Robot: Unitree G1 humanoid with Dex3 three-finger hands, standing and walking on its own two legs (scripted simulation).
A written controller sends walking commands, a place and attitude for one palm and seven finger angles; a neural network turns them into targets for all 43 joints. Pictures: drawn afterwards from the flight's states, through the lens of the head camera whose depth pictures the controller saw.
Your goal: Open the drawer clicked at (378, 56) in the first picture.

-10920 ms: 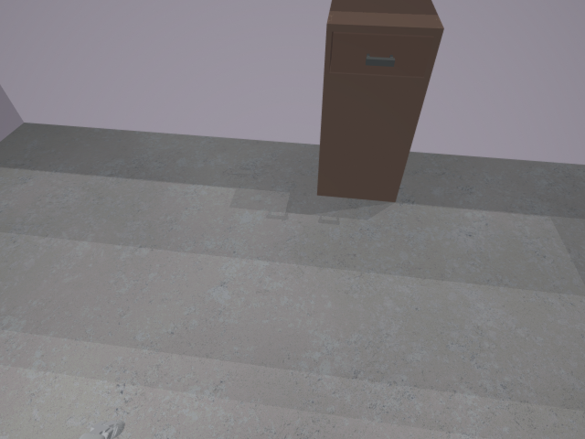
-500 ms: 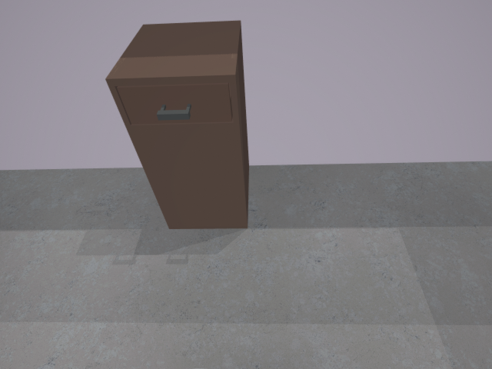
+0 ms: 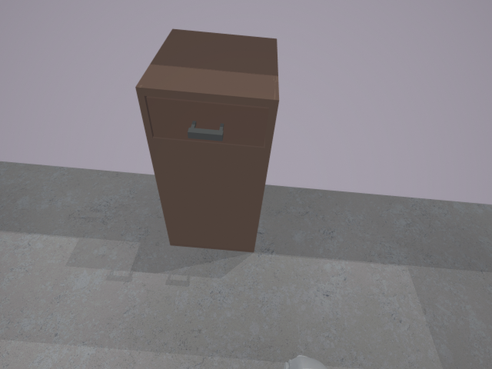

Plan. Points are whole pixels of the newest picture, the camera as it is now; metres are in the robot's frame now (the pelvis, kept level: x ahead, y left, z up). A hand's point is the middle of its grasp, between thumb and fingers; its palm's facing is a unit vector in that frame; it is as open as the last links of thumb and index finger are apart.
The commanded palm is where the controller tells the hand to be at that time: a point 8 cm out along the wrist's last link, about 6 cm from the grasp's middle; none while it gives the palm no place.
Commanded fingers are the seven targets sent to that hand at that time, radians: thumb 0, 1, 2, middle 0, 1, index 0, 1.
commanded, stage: take the last steps up to it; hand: left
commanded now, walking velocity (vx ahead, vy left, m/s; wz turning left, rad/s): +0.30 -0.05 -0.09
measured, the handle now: (206, 129) +0.75 +0.16 -0.06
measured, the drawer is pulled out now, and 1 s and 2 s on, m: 0.00 0.00 0.00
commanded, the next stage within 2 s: come to a stop and stand still in 0.36 s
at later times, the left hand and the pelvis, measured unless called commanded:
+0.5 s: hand (189, 313) +0.27 +0.13 -0.17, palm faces +0.00 -0.97 -0.24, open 7.2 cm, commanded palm none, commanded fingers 0.00 0.90 0.90 -0.20 -0.30 -0.20 -0.30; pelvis +0.20 -0.06 -0.01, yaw -1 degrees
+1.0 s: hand (188, 309) +0.28 +0.13 -0.18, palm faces -0.03 -0.96 -0.29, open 7.4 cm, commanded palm none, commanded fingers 0.00 0.90 0.90 -0.20 -0.30 -0.20 -0.30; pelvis +0.22 -0.07 -0.02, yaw -5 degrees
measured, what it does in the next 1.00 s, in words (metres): walks ahead: right foot, then left foot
